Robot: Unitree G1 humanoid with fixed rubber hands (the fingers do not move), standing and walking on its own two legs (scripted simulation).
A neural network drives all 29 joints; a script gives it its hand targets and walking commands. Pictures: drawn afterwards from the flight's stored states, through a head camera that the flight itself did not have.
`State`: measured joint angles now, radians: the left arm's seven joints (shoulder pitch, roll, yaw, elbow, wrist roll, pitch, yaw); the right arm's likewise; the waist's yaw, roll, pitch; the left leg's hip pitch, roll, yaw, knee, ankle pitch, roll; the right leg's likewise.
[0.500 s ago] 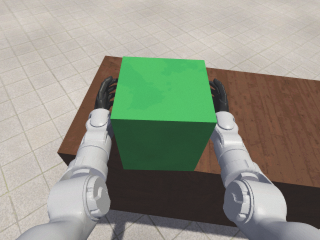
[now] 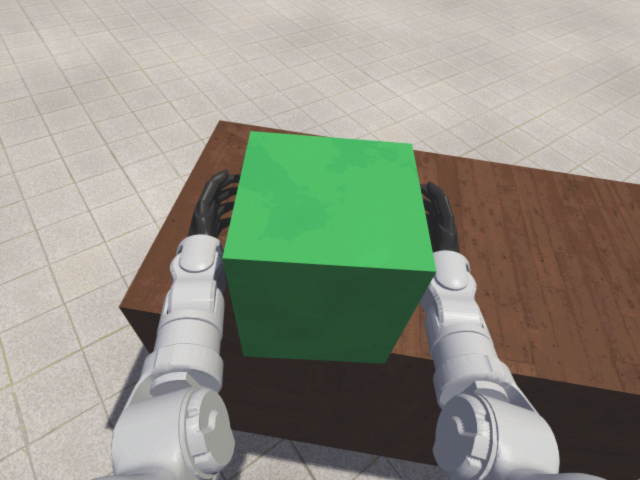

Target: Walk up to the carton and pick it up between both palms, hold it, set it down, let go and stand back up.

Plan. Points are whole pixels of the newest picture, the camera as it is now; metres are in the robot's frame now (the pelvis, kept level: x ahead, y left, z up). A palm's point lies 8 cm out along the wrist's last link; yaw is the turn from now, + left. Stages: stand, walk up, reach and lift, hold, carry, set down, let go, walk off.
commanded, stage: reach and lift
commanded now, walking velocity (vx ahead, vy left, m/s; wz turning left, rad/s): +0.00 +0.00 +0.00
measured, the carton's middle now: (322, 256) +0.40 +0.01 +0.04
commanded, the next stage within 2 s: none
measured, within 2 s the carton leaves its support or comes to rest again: leaves its support in 0.74 s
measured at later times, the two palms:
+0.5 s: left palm (207, 231) +0.40 +0.16 +0.08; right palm (439, 245) +0.39 -0.14 +0.08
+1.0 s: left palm (196, 235) +0.38 +0.17 +0.10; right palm (440, 250) +0.37 -0.14 +0.10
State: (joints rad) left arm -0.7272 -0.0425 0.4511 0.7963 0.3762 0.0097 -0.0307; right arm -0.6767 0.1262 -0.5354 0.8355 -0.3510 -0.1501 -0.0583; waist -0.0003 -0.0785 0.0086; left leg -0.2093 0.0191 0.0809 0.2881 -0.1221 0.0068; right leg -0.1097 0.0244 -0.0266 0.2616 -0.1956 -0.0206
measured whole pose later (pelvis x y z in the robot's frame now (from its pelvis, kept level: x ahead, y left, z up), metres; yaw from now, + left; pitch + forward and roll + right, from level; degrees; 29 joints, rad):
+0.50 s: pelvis +0.00 +0.00 +0.00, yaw +0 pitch +3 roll +0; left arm -0.72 -0.05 0.44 0.78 0.37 0.02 -0.03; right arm -0.66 0.11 -0.49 0.84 -0.32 -0.19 -0.08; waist 0.00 -0.07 0.00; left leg -0.21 0.02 0.08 0.28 -0.12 0.01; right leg -0.10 0.02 -0.03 0.25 -0.19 -0.02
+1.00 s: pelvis -0.01 +0.00 +0.00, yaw +1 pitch +1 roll +0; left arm -0.72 -0.03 0.39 0.80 0.34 0.03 0.00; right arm -0.67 0.07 -0.45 0.97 -0.25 -0.28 -0.12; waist 0.00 -0.09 -0.02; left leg -0.18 0.01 0.06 0.25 -0.08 0.01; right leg -0.07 0.02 -0.05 0.22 -0.16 -0.02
